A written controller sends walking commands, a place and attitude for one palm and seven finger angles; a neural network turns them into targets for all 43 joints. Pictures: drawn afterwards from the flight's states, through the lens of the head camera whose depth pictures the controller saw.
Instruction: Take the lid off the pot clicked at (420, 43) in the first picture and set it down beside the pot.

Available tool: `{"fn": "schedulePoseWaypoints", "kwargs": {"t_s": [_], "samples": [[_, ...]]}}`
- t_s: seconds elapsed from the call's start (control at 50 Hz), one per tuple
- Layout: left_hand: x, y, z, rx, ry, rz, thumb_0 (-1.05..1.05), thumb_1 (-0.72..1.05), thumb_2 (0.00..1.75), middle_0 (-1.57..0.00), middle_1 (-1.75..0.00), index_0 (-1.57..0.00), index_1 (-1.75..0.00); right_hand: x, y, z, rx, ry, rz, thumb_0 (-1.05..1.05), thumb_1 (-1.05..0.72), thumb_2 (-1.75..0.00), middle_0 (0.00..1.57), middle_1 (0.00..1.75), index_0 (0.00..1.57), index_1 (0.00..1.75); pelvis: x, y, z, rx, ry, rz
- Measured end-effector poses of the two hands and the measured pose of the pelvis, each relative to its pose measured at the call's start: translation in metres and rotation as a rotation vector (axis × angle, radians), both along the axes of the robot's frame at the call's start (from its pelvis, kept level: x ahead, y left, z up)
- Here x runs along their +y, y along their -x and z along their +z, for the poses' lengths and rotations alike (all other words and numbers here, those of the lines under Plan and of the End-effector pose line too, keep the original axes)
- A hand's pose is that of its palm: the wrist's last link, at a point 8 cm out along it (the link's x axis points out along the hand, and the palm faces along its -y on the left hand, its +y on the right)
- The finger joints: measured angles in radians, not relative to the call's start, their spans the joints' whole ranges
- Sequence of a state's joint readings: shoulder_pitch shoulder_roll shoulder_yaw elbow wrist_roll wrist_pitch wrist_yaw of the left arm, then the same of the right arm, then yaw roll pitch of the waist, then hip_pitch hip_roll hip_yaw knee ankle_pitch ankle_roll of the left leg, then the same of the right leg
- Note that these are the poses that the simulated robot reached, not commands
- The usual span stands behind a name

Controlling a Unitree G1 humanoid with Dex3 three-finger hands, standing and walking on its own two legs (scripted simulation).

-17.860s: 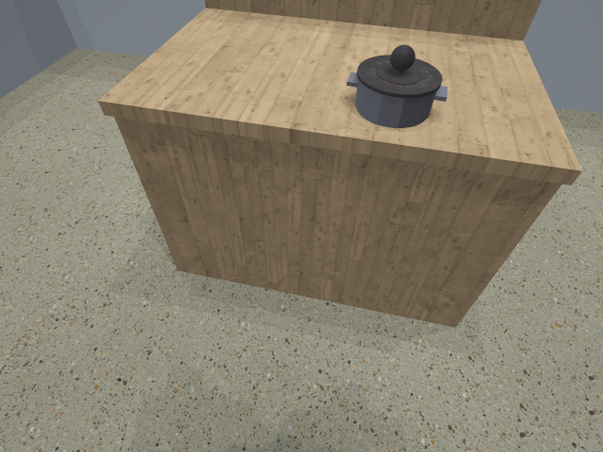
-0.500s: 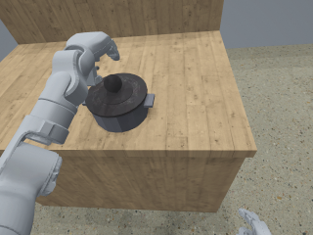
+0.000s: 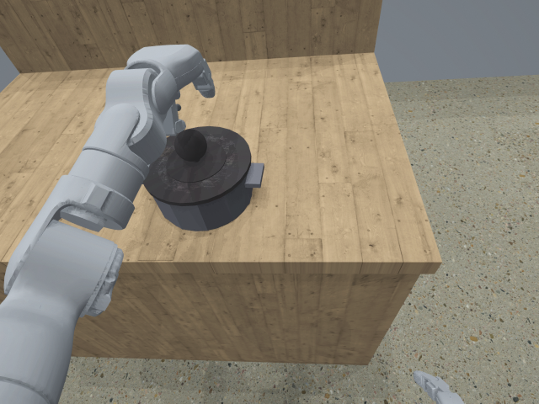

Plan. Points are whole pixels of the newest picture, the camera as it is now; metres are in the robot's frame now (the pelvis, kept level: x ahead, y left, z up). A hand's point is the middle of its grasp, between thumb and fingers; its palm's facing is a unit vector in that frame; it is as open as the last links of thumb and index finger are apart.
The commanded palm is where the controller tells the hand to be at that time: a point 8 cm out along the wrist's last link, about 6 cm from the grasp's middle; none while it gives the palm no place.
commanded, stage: move the open hand above the knob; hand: left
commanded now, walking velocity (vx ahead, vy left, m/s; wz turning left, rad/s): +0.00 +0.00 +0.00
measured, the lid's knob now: (190, 145) +0.50 +0.13 +0.12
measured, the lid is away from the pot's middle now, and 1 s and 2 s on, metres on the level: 0.00 0.00 0.00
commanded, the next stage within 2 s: lower the open fingers around the knob in 0.42 s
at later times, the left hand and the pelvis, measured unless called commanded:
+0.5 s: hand (166, 114) +0.46 +0.13 +0.22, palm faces -0.20 +0.01 -0.98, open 10.1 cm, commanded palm +0.44 +0.13 +0.28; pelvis -0.01 +0.00 +0.00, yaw +0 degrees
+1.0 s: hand (171, 132) +0.46 +0.14 +0.18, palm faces -0.27 -0.02 -0.96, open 10.1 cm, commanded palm +0.44 +0.14 +0.24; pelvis +0.00 +0.00 +0.00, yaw +0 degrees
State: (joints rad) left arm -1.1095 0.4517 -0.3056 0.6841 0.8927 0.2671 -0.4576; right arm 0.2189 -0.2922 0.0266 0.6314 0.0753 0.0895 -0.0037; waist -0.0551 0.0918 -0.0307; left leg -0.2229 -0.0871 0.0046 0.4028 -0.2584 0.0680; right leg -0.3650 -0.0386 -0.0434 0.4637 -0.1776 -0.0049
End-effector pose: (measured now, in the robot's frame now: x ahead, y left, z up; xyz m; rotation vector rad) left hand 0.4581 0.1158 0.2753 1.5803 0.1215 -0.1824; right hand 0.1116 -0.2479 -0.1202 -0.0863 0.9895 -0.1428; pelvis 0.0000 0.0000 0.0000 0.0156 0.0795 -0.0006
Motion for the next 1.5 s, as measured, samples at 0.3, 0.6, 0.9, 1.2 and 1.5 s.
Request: {"fn": "schedulePoseWaypoints", "kwargs": {"t_s": [0.3,0.6,0.9,1.2,1.5], "samples": [[0.01,0.011,0.003,-0.014,0.007,0.014,0.0,-0.37,1.62,-0.87,-0.08,-0.87,-0.08,0.011,-0.014,0.004,-0.041,-0.016,0.025,0.01,-0.91,-0.9,0.19,0.29,0.2,0.3,0.004,0.002,0.0,-0.012,0.001,0.002],[0.012,0.009,0.002,-0.008,0.001,0.021,0.0,-0.37,1.62,-0.87,-0.08,-0.87,-0.08,0.011,-0.011,0.005,-0.035,0.002,0.029,0.01,-0.91,-0.9,0.19,0.29,0.2,0.3,0.005,0.004,0.0,-0.007,0.001,0.008],[0.013,-0.001,-0.024,0.049,0.037,0.029,0.0,-0.37,1.62,-0.87,-0.08,-0.86,-0.08,0.007,0.003,0.0,0.006,0.002,-0.004,0.01,-0.91,-0.9,0.19,0.29,0.2,0.3,0.005,-0.001,0.0,-0.002,0.005,-0.008],[0.027,0.004,-0.046,0.098,0.036,0.042,0.0,-0.37,1.62,-0.86,-0.08,-0.86,-0.08,0.006,-0.009,0.006,-0.013,0.025,0.013,0.01,-0.91,-0.9,0.19,0.29,0.2,0.3,0.007,-0.002,0.0,-0.001,0.009,0.005],[0.02,0.003,-0.064,0.114,0.04,0.011,0.0,-0.37,1.62,-0.86,-0.08,-0.83,-0.07,0.016,-0.001,0.002,0.012,0.004,0.007,0.01,-0.91,-0.9,0.19,0.29,0.2,0.3,0.011,-0.003,-0.001,0.007,0.011,0.0]]}}
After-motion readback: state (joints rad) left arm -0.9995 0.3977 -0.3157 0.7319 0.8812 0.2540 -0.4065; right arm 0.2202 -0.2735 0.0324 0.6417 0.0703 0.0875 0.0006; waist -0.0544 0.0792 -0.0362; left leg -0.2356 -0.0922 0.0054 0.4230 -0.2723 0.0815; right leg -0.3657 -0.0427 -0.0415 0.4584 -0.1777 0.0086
